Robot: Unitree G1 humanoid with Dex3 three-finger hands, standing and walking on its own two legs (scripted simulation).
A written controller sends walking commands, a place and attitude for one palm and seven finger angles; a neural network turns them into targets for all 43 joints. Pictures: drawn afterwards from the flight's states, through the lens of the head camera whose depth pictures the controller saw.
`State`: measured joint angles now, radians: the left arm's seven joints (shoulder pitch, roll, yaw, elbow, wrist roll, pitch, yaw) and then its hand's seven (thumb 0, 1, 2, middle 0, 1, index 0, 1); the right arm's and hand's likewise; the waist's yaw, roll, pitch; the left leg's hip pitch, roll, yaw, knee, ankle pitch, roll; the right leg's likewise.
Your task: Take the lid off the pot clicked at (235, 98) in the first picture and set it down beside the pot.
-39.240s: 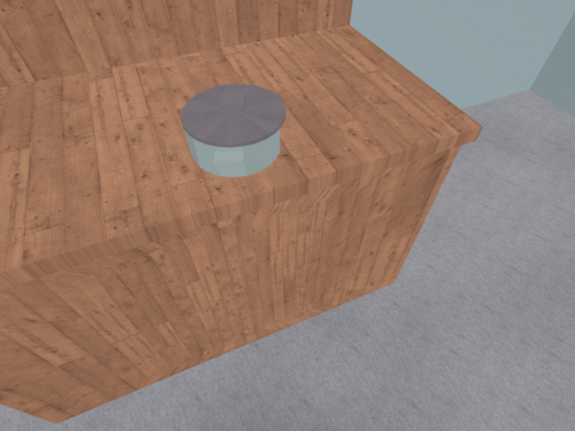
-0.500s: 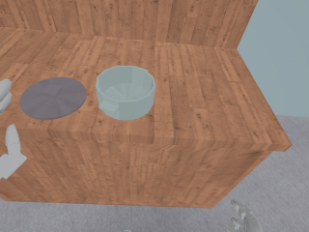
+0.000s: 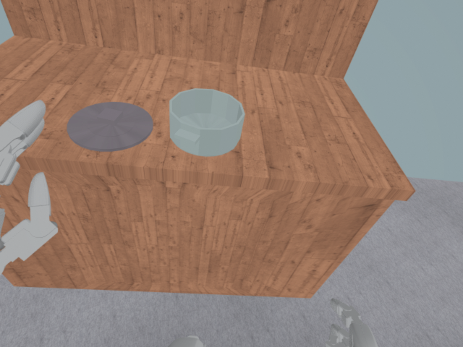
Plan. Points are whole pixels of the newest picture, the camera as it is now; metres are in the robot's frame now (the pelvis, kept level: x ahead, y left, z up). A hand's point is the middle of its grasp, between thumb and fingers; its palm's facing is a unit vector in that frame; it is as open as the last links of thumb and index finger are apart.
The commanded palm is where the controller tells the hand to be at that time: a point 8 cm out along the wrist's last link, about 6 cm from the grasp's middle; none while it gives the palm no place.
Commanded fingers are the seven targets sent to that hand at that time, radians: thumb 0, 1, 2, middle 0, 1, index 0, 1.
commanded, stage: stop stepping back and stand still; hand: left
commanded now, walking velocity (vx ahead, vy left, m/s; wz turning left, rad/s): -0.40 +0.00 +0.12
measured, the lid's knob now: (110, 116) +0.60 +0.35 +0.05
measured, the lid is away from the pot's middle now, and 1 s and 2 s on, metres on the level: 0.24 0.24 0.24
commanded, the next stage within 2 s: let the arm hang, fingers relaxed in 1.82 s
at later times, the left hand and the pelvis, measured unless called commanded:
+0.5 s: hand out of the picture +0.09 +0.33 +0.24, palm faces +0.42 -0.76 -0.49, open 7.4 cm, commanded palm +0.03 +0.35 +0.23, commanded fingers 0.00 0.90 0.90 -0.20 -0.30 -0.20 -0.30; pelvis -0.10 +0.07 +0.02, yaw +0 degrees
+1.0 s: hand (33, 313) +0.16 +0.32 -0.01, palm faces +0.08 -0.95 -0.29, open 7.4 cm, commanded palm none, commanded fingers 0.00 0.90 0.90 -0.20 -0.30 -0.20 -0.30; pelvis -0.10 +0.11 +0.02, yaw +2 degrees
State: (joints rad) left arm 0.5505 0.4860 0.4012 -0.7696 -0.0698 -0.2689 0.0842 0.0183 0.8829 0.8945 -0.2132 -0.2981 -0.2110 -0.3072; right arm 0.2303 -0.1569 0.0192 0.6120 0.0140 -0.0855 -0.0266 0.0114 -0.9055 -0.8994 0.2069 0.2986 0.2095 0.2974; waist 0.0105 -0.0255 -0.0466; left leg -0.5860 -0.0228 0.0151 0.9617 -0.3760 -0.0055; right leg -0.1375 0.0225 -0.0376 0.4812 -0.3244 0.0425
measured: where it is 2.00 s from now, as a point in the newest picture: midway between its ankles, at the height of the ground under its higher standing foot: outside the picture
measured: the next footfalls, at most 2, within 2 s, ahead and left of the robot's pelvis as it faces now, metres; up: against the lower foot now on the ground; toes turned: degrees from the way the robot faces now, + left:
left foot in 0.10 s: +0.01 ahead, +0.10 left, +0.00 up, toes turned +2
right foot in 0.52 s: -0.13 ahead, -0.02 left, +0.00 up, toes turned -5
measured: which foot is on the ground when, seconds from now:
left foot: up 0.00-0.08, down 0.10-0.50, up 0.52-0.70, down 0.72-1.00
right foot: down 0.00-0.10, up 0.12-0.50, down 0.52-0.72, up 0.74-1.00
